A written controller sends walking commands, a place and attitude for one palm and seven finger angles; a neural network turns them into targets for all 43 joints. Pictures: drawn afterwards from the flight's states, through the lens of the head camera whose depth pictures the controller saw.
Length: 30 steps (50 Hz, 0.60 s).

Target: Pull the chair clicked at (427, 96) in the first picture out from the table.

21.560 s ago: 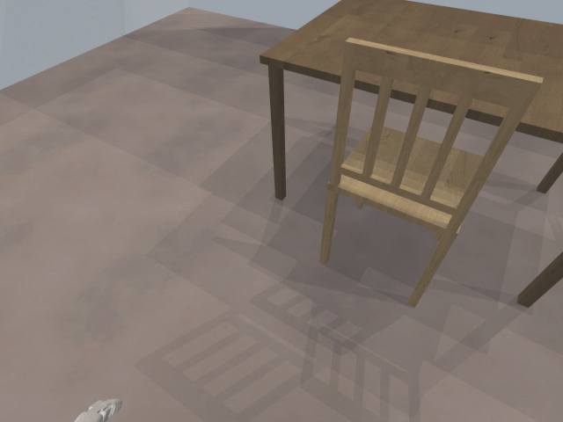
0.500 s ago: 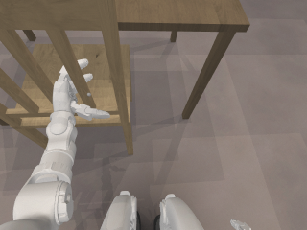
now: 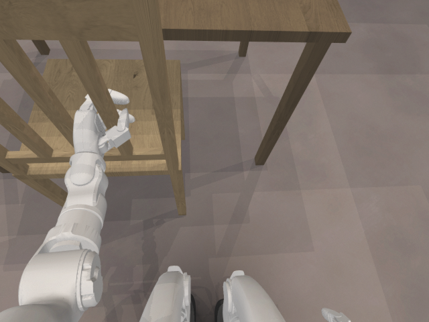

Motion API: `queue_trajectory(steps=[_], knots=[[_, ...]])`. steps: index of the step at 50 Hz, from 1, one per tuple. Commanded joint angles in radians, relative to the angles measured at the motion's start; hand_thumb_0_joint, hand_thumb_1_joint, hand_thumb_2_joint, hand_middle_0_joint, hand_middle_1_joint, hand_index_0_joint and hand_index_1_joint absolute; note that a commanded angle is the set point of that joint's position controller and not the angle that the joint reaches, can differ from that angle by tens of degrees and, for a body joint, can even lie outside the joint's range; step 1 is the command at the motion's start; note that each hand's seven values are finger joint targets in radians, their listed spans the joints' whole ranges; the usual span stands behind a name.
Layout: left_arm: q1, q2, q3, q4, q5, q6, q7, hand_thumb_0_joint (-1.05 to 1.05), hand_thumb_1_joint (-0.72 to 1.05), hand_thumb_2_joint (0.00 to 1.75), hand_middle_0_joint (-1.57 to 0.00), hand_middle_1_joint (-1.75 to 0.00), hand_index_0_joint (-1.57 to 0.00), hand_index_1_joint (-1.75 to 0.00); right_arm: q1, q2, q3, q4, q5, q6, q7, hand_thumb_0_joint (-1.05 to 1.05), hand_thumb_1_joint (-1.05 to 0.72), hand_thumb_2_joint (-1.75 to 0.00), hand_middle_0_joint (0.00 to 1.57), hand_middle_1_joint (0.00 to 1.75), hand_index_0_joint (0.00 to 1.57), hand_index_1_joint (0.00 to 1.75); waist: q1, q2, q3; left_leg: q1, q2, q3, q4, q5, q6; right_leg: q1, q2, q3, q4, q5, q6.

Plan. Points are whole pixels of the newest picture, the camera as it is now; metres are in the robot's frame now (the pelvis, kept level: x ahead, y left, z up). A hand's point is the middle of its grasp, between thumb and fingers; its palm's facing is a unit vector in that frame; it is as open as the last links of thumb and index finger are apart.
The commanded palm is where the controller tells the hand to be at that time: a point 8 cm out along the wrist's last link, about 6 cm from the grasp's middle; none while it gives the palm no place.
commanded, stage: hook a spindle and tug to test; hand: left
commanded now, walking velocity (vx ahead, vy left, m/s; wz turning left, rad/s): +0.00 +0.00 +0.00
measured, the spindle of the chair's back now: (55, 110) +0.48 +0.28 +0.05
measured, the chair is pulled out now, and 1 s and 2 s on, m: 0.00 0.04 0.23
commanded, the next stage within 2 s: step backward, pulling the chair out in 0.58 s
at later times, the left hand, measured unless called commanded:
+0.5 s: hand (124, 136) +0.44 +0.16 +0.03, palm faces +0.08 -1.00 -0.02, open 5.1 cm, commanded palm +0.40 +0.20 +0.03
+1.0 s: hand (124, 143) +0.42 +0.16 +0.04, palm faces +0.08 -0.99 -0.12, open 5.4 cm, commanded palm +0.40 +0.20 +0.04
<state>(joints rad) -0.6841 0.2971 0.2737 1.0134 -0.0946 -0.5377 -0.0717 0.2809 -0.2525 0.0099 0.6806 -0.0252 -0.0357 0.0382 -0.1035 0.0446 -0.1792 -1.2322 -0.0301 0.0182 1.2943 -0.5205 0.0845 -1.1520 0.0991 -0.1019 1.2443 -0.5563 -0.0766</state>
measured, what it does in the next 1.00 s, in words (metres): rises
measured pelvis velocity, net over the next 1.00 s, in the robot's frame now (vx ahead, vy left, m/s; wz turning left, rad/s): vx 0.03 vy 0.02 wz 0.00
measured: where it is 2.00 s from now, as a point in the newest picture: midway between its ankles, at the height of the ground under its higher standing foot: outside the picture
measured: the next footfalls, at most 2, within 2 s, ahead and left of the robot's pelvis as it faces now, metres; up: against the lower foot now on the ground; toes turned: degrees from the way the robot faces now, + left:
right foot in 1.38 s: -0.02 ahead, -0.13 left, +0.00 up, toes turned -3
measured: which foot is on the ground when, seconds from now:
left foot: down 0.00-1.00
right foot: down 0.00-1.00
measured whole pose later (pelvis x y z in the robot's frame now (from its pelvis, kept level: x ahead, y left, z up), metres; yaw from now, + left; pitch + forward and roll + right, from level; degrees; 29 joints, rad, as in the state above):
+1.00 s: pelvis +0.03 +0.02 +0.09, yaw +0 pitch +16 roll -3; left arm -0.52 0.21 0.09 0.99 -0.08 -0.20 0.10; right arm 0.28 -0.26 0.02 0.62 0.06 0.16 -0.09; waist -0.08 0.02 -0.07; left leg -0.70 -0.05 0.04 0.77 -0.34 0.10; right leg -0.63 0.09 -0.02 0.72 -0.36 -0.02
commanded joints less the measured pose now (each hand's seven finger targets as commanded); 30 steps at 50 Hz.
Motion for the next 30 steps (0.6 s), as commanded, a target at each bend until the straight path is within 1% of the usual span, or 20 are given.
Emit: queue_trajectory(steps=[1, 2, 3, 4, 6, 7, 8, 10, 13, 14, 16, 19, 21, 22, 23, 25, 26, 28, 29, 30], knots=[[-0.334, 0.141, -0.003, -0.23, -0.012, -0.063, -0.012, 0.0, 0.9, 0.9, -0.5, -1.45, -0.5, -1.45, 0.119, -0.165, -0.061, -0.073, 0.003, -0.019, -0.009, 0.0, -0.9, -0.9, 0.2, 0.3, 0.2, 0.3, -0.019, 0.075, -0.498, 0.492, 0.033, -0.131, -0.141, 0.35, -0.084, 0.139, -0.022, 0.105, -0.155, 0.315, 0.038], [-0.326, 0.133, -0.011, -0.233, -0.011, -0.059, -0.012, 0.0, 0.9, 0.9, -0.5, -1.45, -0.5, -1.45, 0.124, -0.167, -0.062, -0.074, 0.003, -0.019, -0.008, 0.0, -0.9, -0.9, 0.2, 0.3, 0.2, 0.3, -0.022, 0.065, -0.512, 0.504, 0.034, -0.136, -0.138, 0.37, -0.084, 0.133, -0.019, 0.102, -0.147, 0.325, 0.038], [-0.329, 0.119, -0.023, -0.236, -0.01, -0.056, -0.009, 0.0, 0.9, 0.9, -0.5, -1.45, -0.5, -1.45, 0.12, -0.163, -0.062, -0.073, 0.005, -0.017, -0.007, 0.0, -0.9, -0.9, 0.2, 0.3, 0.2, 0.3, -0.026, 0.07, -0.492, 0.506, 0.035, -0.136, -0.141, 0.366, -0.085, 0.121, -0.02, 0.099, -0.153, 0.319, 0.04], [-0.325, 0.114, -0.029, -0.242, -0.006, -0.053, -0.007, 0.0, 0.9, 0.9, -0.5, -1.45, -0.5, -1.45, 0.122, -0.161, -0.063, -0.072, 0.005, -0.015, -0.006, 0.0, -0.9, -0.9, 0.2, 0.3, 0.2, 0.3, -0.027, 0.056, -0.495, 0.5, 0.034, -0.134, -0.14, 0.366, -0.081, 0.136, -0.02, 0.102, -0.155, 0.327, 0.041], [-0.291, 0.129, -0.015, -0.231, -0.007, -0.043, -0.004, 0.0, 0.9, 0.9, -0.5, -1.45, -0.5, -1.45, 0.121, -0.163, -0.063, -0.074, 0.006, -0.011, -0.007, 0.0, -0.9, -0.9, 0.2, 0.3, 0.2, 0.3, -0.025, 0.03, -0.476, 0.46, 0.031, -0.121, -0.14, 0.341, -0.073, 0.165, -0.022, 0.111, -0.165, 0.328, 0.044], [-0.296, 0.131, -0.016, -0.243, -0.004, -0.044, -0.005, 0.0, 0.9, 0.9, -0.5, -1.45, -0.5, -1.45, 0.122, -0.164, -0.063, -0.077, 0.006, -0.012, -0.008, 0.0, -0.9, -0.9, 0.2, 0.3, 0.2, 0.3, -0.026, 0.032, -0.482, 0.466, 0.031, -0.123, -0.139, 0.356, -0.074, 0.166, -0.022, 0.11, -0.159, 0.341, 0.042], [-0.284, 0.113, -0.032, -0.26, -0.004, -0.045, -0.007, 0.0, 0.9, 0.9, -0.5, -1.45, -0.5, -1.45, 0.117, -0.158, -0.062, -0.082, 0.009, -0.012, -0.007, 0.0, -0.9, -0.9, 0.2, 0.3, 0.2, 0.3, -0.019, 0.051, -0.492, 0.48, 0.031, -0.122, -0.14, 0.37, -0.076, 0.167, -0.023, 0.111, -0.161, 0.351, 0.042], [-0.238, 0.096, -0.038, -0.282, -0.012, -0.041, -0.008, 0.0, 0.9, 0.9, -0.5, -1.45, -0.5, -1.45, 0.114, -0.154, -0.064, -0.085, 0.009, -0.011, -0.005, 0.0, -0.9, -0.9, 0.2, 0.3, 0.2, 0.3, -0.013, 0.053, -0.499, 0.499, 0.031, -0.116, -0.141, 0.404, -0.077, 0.188, -0.022, 0.111, -0.166, 0.383, 0.042], [-0.183, 0.097, -0.039, -0.326, -0.02, -0.038, -0.009, 0.0, 0.9, 0.9, -0.5, -1.45, -0.5, -1.45, 0.111, -0.154, -0.066, -0.091, 0.011, -0.008, -0.001, 0.0, -0.9, -0.9, 0.2, 0.3, 0.2, 0.3, -0.002, 0.049, -0.511, 0.521, 0.034, -0.113, -0.144, 0.451, -0.082, 0.207, -0.02, 0.109, -0.165, 0.421, 0.041], [-0.137, 0.098, -0.033, -0.346, -0.023, -0.037, -0.01, 0.0, 0.9, 0.9, -0.5, -1.45, -0.5, -1.45, 0.106, -0.151, -0.067, -0.098, 0.012, -0.007, 0.001, 0.0, -0.9, -0.9, 0.2, 0.3, 0.2, 0.3, 0.012, 0.062, -0.523, 0.52, 0.032, -0.107, -0.144, 0.456, -0.081, 0.227, -0.021, 0.113, -0.166, 0.433, 0.041], [-0.1, 0.086, -0.047, -0.35, -0.026, -0.032, -0.012, 0.0, 0.9, 0.9, -0.5, -1.45, -0.5, -1.45, 0.1, -0.146, -0.066, -0.1, 0.016, -0.004, 0.002, 0.0, -0.9, -0.9, 0.2, 0.3, 0.2, 0.3, 0.008, 0.031, -0.488, 0.496, 0.032, -0.102, -0.149, 0.443, -0.077, 0.244, -0.021, 0.115, -0.173, 0.442, 0.044], [-0.063, 0.081, -0.056, -0.409, -0.028, -0.035, -0.01, 0.0, 0.9, 0.9, -0.5, -1.45, -0.5, -1.45, 0.091, -0.144, -0.067, -0.108, 0.018, -0.006, 0.003, 0.0, -0.9, -0.9, 0.2, 0.3, 0.2, 0.3, 0.016, 0.042, -0.496, 0.509, 0.033, -0.098, -0.146, 0.474, -0.077, 0.257, -0.023, 0.119, -0.169, 0.473, 0.045], [-0.033, 0.084, -0.052, -0.394, -0.028, -0.029, -0.008, 0.0, 0.9, 0.9, -0.5, -1.45, -0.5, -1.45, 0.089, -0.144, -0.067, -0.107, 0.018, -0.004, 0.003, 0.0, -0.9, -0.9, 0.2, 0.3, 0.2, 0.3, 0.013, 0.018, -0.451, 0.482, 0.032, -0.097, -0.151, 0.459, -0.076, 0.259, -0.023, 0.119, -0.173, 0.473, 0.046], [-0.029, 0.095, -0.041, -0.406, -0.027, -0.031, -0.005, 0.0, 0.9, 0.9, -0.5, -1.45, -0.5, -1.45, 0.091, -0.149, -0.068, -0.106, 0.015, -0.007, 0.002, 0.0, -0.9, -0.9, 0.2, 0.3, 0.2, 0.3, 0.016, 0.026, -0.457, 0.482, 0.031, -0.097, -0.145, 0.476, -0.075, 0.259, -0.024, 0.12, -0.164, 0.485, 0.045], [-0.041, 0.073, -0.068, -0.442, -0.025, -0.036, -0.006, 0.0, 0.9, 0.9, -0.5, -1.45, -0.5, -1.45, 0.082, -0.141, -0.067, -0.112, 0.017, -0.008, 0.003, 0.0, -0.9, -0.9, 0.2, 0.3, 0.2, 0.3, 0.015, 0.047, -0.468, 0.502, 0.033, -0.098, -0.148, 0.487, -0.08, 0.252, -0.026, 0.117, -0.163, 0.484, 0.045], [-0.007, 0.055, -0.076, -0.464, -0.031, -0.036, -0.004, 0.0, 0.9, 0.9, -0.5, -1.45, -0.5, -1.45, 0.079, -0.141, -0.071, -0.112, 0.016, -0.011, 0.003, 0.0, -0.9, -0.9, 0.2, 0.3, 0.2, 0.3, 0.02, 0.058, -0.471, 0.541, 0.036, -0.104, -0.152, 0.516, -0.089, 0.237, -0.023, 0.107, -0.163, 0.479, 0.043], [0.037, 0.05, -0.071, -0.465, -0.036, -0.032, -0.004, 0.0, 0.9, 0.9, -0.5, -1.45, -0.5, -1.45, 0.078, -0.14, -0.073, -0.116, 0.017, -0.01, 0.004, 0.0, -0.9, -0.9, 0.2, 0.3, 0.2, 0.3, 0.028, 0.034, -0.476, 0.537, 0.036, -0.101, -0.149, 0.519, -0.086, 0.251, -0.023, 0.108, -0.166, 0.487, 0.045], [0.018, 0.069, -0.062, -0.463, -0.033, -0.029, 0.001, 0.0, 0.9, 0.9, -0.5, -1.45, -0.5, -1.45, 0.077, -0.145, -0.072, -0.11, 0.017, -0.009, 0.0, 0.0, -0.9, -0.9, 0.2, 0.3, 0.2, 0.3, 0.02, 0.016, -0.454, 0.518, 0.036, -0.105, -0.147, 0.521, -0.087, 0.241, -0.025, 0.108, -0.16, 0.49, 0.046], [0.01, 0.046, -0.085, -0.481, -0.031, -0.03, 0.001, 0.0, 0.9, 0.9, -0.5, -1.45, -0.5, -1.45, 0.073, -0.14, -0.073, -0.112, 0.016, -0.011, 0.001, 0.0, -0.9, -0.9, 0.2, 0.3, 0.2, 0.3, 0.015, 0.03, -0.467, 0.528, 0.035, -0.102, -0.144, 0.516, -0.086, 0.24, -0.026, 0.109, -0.16, 0.49, 0.048], [0.003, 0.054, -0.078, -0.492, -0.032, -0.031, 0.002, 0.0, 0.9, 0.9, -0.5, -1.45, -0.5, -1.45, 0.071, -0.141, -0.073, -0.111, 0.017, -0.013, -0.001, 0.0, -0.9, -0.9, 0.2, 0.3, 0.2, 0.3, 0.018, 0.041, -0.469, 0.542, 0.037, -0.109, -0.146, 0.523, -0.092, 0.23, -0.025, 0.106, -0.157, 0.482, 0.046]])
